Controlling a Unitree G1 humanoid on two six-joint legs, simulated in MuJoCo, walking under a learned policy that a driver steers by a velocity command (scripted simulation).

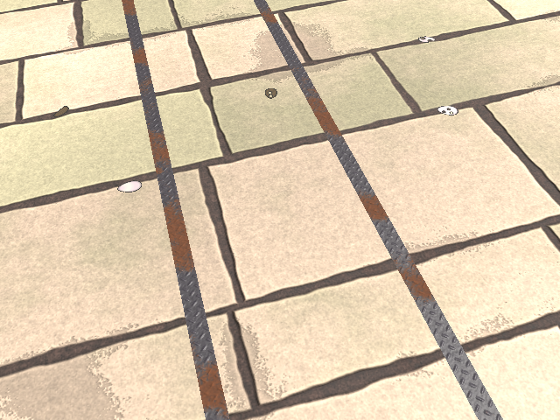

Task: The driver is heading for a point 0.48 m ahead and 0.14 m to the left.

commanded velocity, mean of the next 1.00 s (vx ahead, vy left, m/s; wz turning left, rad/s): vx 0.33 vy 0.00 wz -0.01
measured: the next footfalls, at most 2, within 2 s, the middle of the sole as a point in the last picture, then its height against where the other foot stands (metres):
left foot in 0.22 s outside the picture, level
right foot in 0.72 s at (332, 409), level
